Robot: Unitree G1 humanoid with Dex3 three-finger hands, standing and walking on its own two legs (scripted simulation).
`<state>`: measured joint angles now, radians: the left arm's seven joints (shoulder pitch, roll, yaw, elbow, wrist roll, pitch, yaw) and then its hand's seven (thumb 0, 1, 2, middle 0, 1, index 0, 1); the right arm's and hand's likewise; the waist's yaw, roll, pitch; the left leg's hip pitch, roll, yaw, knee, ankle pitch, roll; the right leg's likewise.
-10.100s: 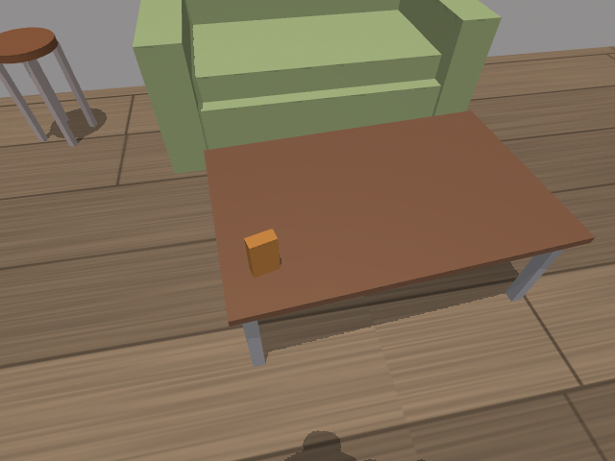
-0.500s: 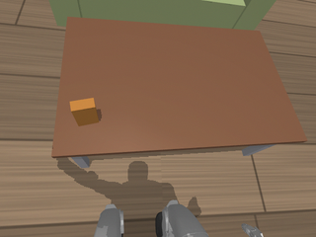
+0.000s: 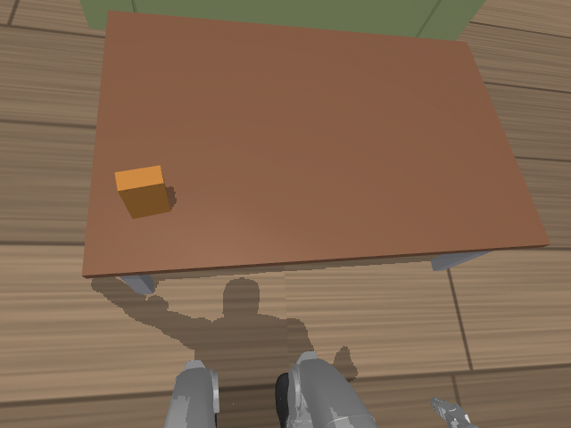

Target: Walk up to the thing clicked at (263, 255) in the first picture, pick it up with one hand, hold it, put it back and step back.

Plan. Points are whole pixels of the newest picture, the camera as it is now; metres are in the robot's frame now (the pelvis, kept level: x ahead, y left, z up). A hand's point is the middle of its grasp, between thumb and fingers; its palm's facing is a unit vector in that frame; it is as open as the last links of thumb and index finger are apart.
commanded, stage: go down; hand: left
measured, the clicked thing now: (145, 193) +0.52 +0.19 -0.22
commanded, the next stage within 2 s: approach in 0.12 s
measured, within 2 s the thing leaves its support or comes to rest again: neither
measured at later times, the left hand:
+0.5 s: hand out of the picture +0.45 +0.40 +0.04, palm faces +0.21 -0.98 +0.02, open 17.6 cm
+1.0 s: hand (87, 207) +0.48 +0.28 -0.18, palm faces +0.11 -0.99 +0.06, open 17.6 cm
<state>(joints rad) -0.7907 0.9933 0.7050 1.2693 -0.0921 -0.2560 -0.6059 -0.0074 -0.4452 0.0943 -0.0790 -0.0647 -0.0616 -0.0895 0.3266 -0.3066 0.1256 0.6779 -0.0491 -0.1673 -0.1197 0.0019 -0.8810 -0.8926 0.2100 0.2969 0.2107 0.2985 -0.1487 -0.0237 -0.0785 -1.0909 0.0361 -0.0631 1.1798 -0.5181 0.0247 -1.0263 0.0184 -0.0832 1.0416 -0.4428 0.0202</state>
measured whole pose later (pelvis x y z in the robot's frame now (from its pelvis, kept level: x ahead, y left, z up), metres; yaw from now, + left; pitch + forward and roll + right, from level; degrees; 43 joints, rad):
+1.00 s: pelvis -0.05 -0.01 -0.18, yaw -3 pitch +37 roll -7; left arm -0.98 0.78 0.65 1.28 -0.11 -0.51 -0.47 -0.01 -0.59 0.05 -0.05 -0.08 -0.05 -0.09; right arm 0.22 -0.27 0.14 0.64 -0.10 -0.09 0.02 0.00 -0.90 -0.90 0.21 0.30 0.21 0.30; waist -0.22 0.00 -0.14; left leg -1.85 0.02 -0.08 1.88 -0.68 0.02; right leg -1.81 0.00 -0.09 1.78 -0.63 0.01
